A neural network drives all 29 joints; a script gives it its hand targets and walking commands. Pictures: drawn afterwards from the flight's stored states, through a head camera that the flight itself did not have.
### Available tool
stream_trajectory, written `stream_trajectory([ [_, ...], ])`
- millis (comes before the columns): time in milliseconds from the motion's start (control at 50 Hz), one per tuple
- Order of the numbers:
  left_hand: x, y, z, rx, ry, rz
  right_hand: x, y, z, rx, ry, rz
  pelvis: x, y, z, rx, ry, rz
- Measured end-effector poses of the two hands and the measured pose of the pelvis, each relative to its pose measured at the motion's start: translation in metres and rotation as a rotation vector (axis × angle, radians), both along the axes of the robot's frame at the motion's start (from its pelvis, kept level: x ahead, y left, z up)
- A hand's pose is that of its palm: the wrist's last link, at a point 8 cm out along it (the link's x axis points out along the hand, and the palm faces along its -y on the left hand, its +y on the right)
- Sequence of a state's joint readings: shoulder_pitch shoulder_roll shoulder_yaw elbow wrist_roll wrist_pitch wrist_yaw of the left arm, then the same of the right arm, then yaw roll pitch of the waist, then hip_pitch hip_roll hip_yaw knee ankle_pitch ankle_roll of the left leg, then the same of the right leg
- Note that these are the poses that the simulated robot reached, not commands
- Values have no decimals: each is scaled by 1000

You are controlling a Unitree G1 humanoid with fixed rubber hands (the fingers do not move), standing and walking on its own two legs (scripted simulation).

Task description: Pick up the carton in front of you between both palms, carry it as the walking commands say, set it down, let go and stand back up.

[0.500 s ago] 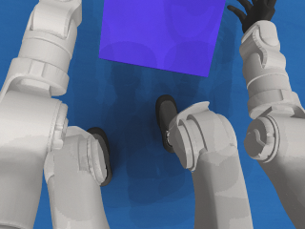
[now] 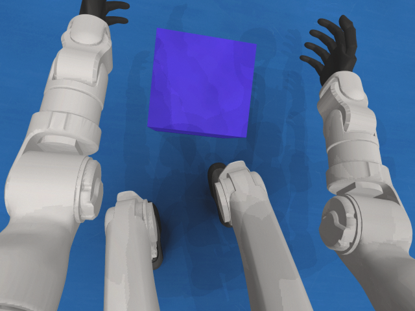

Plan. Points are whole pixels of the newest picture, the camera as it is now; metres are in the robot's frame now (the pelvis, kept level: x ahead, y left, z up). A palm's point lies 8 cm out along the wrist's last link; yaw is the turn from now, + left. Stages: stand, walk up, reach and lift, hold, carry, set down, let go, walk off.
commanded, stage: set down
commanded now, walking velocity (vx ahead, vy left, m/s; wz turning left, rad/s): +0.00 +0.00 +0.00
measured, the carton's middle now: (197, 95) +0.48 -0.10 -0.37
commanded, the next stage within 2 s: let go in 0.42 s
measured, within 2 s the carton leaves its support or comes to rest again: neither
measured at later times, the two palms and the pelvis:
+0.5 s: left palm out of the picture +0.57 +0.07 +0.04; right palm out of the picture +0.43 -0.30 +0.04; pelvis +0.03 +0.00 +0.13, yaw +0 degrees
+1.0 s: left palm out of the picture +0.41 +0.14 +0.15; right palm out of the picture +0.32 -0.28 +0.17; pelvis +0.10 -0.03 +0.25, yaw +0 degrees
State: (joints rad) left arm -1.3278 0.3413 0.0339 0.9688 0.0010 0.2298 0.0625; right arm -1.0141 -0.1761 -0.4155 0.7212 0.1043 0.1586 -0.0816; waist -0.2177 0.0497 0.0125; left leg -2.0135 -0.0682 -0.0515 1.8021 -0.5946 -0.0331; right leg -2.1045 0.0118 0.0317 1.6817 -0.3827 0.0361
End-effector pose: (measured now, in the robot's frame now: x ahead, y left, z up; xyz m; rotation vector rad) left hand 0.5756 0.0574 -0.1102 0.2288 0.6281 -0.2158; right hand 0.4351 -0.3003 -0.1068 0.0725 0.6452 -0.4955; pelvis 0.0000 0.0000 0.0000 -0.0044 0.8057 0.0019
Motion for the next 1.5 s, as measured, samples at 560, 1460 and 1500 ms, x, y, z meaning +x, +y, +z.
stream_trajectory([
  [560,-14,20,160,8,15,35,-7,7,159,-4,12,87,38,-4,145,17,-28,-4],
  [1460,-268,184,325,77,115,269,-146,79,323,-48,162,432,135,15,284,-29,-772,-26],
  [1500,-274,190,328,76,120,274,-144,82,323,-50,161,438,135,18,285,-29,-791,-23],
])
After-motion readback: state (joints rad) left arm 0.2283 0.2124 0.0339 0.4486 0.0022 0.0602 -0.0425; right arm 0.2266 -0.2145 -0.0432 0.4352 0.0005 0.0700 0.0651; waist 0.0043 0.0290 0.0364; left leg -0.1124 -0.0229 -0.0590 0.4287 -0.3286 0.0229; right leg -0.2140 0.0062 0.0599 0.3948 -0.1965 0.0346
